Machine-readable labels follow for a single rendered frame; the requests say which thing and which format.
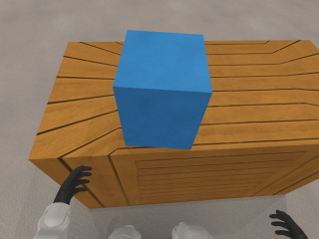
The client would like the robot right hand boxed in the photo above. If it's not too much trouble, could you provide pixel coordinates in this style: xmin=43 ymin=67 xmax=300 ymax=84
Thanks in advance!
xmin=269 ymin=210 xmax=308 ymax=239

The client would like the carton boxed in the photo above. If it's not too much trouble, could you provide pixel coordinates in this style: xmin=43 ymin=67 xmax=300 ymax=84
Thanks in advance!
xmin=113 ymin=30 xmax=212 ymax=149

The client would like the right robot thigh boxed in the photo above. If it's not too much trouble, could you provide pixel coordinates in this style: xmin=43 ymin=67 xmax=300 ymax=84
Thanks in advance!
xmin=171 ymin=222 xmax=213 ymax=239

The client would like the left robot forearm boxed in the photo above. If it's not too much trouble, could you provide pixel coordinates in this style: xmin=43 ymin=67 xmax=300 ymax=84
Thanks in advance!
xmin=33 ymin=202 xmax=72 ymax=239

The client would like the pedestal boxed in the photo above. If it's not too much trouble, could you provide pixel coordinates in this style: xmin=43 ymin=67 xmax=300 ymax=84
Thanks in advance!
xmin=28 ymin=40 xmax=319 ymax=209

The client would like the robot left hand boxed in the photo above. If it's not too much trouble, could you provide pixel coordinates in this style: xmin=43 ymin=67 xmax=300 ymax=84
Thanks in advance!
xmin=53 ymin=165 xmax=92 ymax=205

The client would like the left robot thigh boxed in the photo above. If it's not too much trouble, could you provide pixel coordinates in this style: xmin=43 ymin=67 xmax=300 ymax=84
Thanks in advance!
xmin=108 ymin=226 xmax=142 ymax=239

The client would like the robot thigh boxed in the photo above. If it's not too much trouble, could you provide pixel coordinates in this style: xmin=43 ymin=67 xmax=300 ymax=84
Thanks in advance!
xmin=171 ymin=222 xmax=213 ymax=239
xmin=108 ymin=226 xmax=142 ymax=239

